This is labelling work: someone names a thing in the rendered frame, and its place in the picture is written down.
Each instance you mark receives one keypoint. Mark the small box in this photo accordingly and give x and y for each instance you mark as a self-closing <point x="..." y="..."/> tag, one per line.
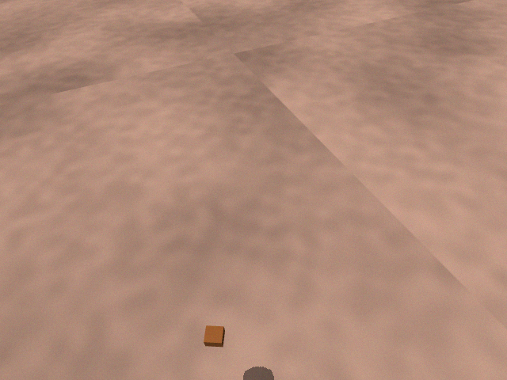
<point x="214" y="336"/>

